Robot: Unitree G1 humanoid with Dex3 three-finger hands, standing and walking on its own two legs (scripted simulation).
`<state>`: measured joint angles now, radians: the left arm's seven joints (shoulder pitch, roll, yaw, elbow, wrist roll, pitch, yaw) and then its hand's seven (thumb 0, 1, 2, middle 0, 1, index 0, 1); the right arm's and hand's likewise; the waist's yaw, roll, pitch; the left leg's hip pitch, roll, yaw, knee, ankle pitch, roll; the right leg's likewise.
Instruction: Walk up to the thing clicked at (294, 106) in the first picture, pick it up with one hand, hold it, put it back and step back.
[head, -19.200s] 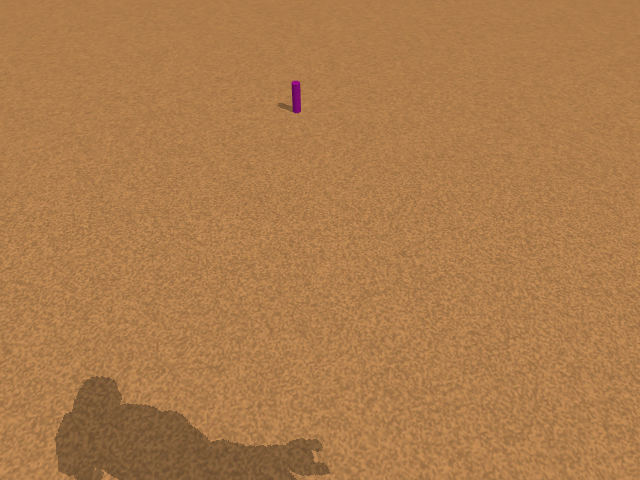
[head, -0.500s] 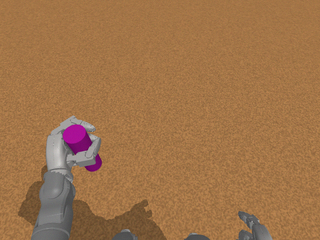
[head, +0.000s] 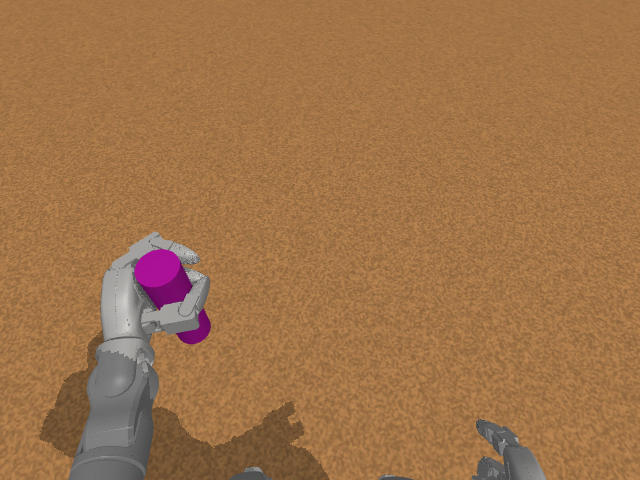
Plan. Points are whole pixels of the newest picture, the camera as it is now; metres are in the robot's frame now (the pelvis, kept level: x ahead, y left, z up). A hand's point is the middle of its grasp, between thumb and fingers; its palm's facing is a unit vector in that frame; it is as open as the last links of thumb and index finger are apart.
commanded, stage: hold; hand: left
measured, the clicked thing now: (178, 302) +0.33 +0.18 +0.03
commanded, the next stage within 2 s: none
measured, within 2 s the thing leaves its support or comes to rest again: neither
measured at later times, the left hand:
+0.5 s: hand (184, 289) +0.33 +0.16 +0.06, palm faces +0.13 -0.99 -0.01, open 6.2 cm
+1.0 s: hand (179, 292) +0.32 +0.17 +0.06, palm faces +0.14 -0.99 -0.01, open 6.2 cm
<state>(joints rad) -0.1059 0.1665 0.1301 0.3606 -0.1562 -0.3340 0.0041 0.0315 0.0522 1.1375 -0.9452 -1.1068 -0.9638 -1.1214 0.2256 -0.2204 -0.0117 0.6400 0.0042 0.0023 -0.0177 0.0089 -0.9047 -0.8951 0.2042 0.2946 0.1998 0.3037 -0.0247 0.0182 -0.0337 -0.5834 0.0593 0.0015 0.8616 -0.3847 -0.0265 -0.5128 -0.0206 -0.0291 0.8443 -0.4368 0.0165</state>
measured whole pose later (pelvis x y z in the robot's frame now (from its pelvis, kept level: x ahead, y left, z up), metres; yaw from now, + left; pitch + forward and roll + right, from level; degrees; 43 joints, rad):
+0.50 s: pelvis +0.00 +0.00 +0.00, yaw +0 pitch +5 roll -1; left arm -0.12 0.16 0.13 0.39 -0.15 -0.33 0.01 0.03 0.05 1.14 -0.94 -1.11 -0.96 -1.12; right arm 0.23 -0.22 -0.01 0.65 0.00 0.00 -0.02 0.01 -0.91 -0.90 0.20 0.29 0.20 0.30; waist -0.03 0.02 -0.03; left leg -0.56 0.06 0.00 0.84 -0.37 -0.03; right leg -0.49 -0.02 -0.03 0.82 -0.42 0.02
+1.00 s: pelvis -0.01 +0.00 +0.00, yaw +0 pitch +5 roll -1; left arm -0.12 0.16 0.13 0.38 -0.15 -0.34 0.01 0.03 0.05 1.14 -0.94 -1.11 -0.96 -1.12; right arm 0.21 -0.21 -0.01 0.65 0.00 -0.01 -0.02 0.01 -0.91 -0.90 0.20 0.29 0.20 0.30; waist -0.02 0.02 -0.02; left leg -0.56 0.06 0.00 0.83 -0.36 -0.02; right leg -0.49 -0.02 -0.03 0.82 -0.41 0.02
